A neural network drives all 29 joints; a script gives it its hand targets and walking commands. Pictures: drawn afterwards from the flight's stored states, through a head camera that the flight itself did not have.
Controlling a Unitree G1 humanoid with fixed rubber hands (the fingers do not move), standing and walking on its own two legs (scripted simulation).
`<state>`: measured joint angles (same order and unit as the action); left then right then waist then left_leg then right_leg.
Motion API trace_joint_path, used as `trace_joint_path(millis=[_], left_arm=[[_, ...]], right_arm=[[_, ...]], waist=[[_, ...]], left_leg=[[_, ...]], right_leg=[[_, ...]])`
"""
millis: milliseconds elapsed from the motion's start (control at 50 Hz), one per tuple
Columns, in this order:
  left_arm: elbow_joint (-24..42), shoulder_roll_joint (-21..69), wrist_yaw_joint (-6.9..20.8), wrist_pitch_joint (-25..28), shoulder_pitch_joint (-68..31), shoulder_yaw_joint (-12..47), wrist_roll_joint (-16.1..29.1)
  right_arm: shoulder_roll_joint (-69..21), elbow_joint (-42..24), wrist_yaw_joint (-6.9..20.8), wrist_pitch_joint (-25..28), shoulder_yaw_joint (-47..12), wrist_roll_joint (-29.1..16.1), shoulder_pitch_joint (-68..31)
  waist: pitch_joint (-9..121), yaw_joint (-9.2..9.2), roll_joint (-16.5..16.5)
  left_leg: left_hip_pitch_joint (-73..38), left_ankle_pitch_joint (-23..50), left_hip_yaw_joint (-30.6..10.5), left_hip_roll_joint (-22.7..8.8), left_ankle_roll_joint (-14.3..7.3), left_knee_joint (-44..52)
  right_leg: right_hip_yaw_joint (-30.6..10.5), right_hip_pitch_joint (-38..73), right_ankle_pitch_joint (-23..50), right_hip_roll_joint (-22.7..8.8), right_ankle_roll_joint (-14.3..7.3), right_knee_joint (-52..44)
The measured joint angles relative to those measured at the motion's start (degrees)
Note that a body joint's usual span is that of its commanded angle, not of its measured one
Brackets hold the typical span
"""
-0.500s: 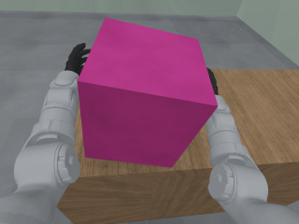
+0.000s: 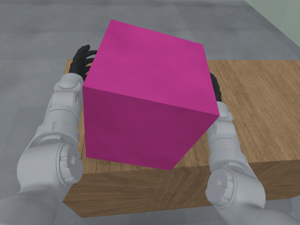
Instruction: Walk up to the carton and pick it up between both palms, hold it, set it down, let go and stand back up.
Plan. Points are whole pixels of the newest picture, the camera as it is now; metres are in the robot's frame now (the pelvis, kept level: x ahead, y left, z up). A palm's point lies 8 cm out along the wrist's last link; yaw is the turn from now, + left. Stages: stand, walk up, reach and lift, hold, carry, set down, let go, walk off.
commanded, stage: set down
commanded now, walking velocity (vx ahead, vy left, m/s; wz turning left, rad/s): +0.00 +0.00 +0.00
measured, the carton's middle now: (143, 101) +0.44 +0.01 +0.07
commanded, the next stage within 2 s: none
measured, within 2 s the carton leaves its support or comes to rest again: neither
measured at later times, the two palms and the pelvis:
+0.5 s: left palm (78, 76) +0.46 +0.18 +0.14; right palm (212, 101) +0.42 -0.18 +0.11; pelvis +0.00 +0.00 +0.00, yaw +0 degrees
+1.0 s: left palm (76, 78) +0.45 +0.19 +0.14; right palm (210, 101) +0.42 -0.17 +0.11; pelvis +0.00 +0.00 +0.00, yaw -1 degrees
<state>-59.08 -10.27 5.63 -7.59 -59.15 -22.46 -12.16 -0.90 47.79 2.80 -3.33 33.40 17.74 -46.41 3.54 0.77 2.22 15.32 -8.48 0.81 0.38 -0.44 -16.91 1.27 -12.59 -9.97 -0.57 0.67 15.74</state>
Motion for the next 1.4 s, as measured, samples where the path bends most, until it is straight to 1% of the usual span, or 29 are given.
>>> trace_joint_path(millis=[200, 700, 1400], left_arm=[[-0.9, 0.2, 0.1, 2.0, 0.0, -0.6, -0.5], [-1.3, 0.3, 1.8, 2.9, 0.1, -3.9, -3.5], [2.3, 1.4, 4.8, 2.3, 1.7, -7.7, -7.4]], right_arm=[[-0.1, 0.2, 0.3, 1.8, 1.0, 1.3, 0.1], [-1.8, -0.2, 1.5, 2.6, 4.7, 4.7, -0.8], [-3.8, -3.2, 3.1, 3.4, 7.4, 7.6, -0.7]], waist=[[0.2, -0.18, -0.1], [-0.7, -0.23, 0.4], [-2.1, -0.05, 0.8]], left_leg=[[0.6, -0.1, 0.8, -0.2, -0.1, 0.0], [-0.4, 0.3, 2.0, -0.2, -0.3, 0.8], [-1.4, 0.5, 2.9, 0.0, -0.8, 1.6]], right_leg=[[0.7, -0.8, 0.0, -0.2, 0.0, 0.2], [1.8, -0.3, 0.0, -0.7, 0.0, 0.1], [3.0, 0.8, 0.3, -1.4, 0.3, -0.8]])
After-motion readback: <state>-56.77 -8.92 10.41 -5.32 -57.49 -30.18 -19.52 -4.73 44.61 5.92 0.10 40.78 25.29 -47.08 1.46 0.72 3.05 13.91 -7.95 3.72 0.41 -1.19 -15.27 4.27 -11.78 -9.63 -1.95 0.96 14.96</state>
